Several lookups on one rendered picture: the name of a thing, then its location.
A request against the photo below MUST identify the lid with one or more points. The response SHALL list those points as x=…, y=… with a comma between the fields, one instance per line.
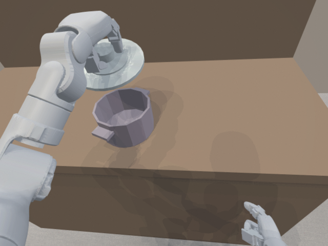
x=124, y=68

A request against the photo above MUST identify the robot left forearm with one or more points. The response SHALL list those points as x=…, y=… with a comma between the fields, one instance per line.
x=60, y=81

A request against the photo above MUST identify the robot right hand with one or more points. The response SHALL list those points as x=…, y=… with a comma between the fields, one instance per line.
x=256, y=234

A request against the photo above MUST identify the knob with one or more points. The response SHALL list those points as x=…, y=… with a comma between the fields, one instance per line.
x=106, y=51

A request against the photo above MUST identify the table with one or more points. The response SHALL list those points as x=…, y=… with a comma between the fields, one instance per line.
x=235, y=120

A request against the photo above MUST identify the robot left upper arm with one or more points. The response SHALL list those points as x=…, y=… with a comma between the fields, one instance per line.
x=25, y=176

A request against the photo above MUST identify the robot left hand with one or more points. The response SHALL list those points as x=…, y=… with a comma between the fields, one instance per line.
x=97, y=25

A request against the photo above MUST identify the pot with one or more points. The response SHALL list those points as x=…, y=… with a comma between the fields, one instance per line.
x=124, y=117

